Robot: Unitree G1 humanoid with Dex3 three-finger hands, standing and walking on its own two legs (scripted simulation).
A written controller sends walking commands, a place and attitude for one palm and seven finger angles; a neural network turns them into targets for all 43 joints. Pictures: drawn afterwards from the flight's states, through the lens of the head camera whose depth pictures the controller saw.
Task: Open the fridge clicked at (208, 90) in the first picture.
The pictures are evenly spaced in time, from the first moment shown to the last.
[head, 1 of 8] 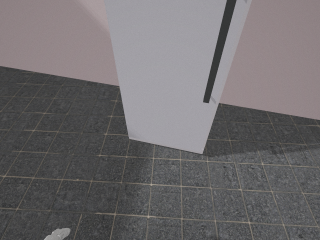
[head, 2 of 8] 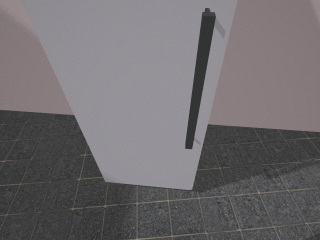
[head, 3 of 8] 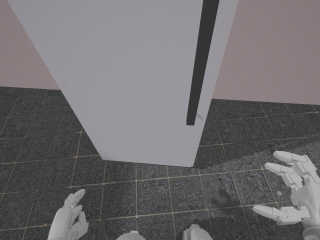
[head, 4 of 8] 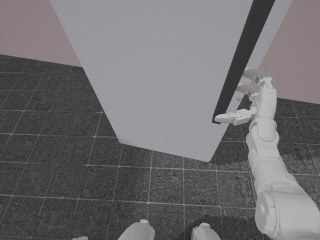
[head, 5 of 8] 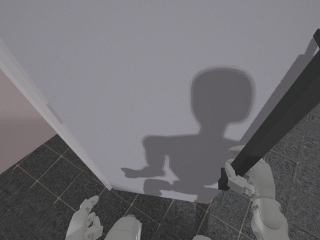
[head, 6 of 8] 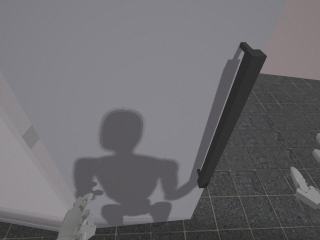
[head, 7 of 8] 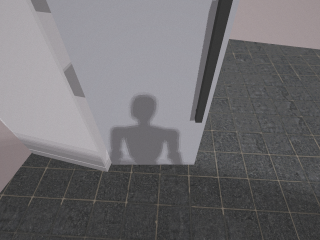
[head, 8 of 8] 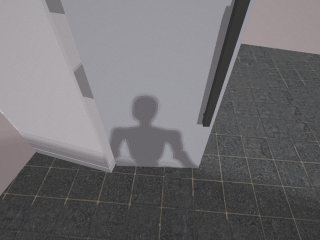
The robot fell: no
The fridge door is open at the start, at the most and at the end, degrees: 0 80 76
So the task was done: yes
